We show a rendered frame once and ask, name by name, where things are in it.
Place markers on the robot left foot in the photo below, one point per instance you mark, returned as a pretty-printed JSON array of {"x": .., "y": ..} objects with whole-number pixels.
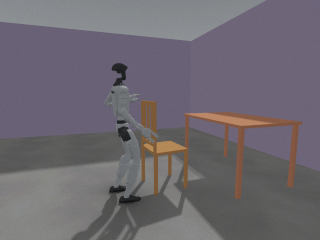
[{"x": 120, "y": 188}]

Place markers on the left robot upper arm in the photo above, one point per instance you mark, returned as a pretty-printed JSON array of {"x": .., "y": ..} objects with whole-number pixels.
[{"x": 108, "y": 100}]

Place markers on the right robot hand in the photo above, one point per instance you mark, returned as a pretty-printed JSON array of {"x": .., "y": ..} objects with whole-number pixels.
[{"x": 146, "y": 132}]

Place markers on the left robot hand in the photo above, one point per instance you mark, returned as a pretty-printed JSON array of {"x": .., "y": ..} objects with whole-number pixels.
[{"x": 131, "y": 99}]

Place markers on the chair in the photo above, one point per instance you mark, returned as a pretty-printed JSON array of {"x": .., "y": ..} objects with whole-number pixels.
[{"x": 159, "y": 148}]

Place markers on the table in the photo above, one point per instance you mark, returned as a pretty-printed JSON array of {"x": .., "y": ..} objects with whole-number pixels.
[{"x": 242, "y": 122}]

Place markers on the right robot forearm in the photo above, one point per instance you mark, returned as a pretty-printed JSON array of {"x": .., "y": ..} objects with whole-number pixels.
[{"x": 127, "y": 118}]

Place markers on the right robot upper arm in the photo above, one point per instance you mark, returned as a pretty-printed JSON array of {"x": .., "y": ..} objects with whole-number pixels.
[{"x": 123, "y": 92}]

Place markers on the robot left shin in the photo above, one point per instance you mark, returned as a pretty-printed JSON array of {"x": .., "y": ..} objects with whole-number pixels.
[{"x": 121, "y": 171}]

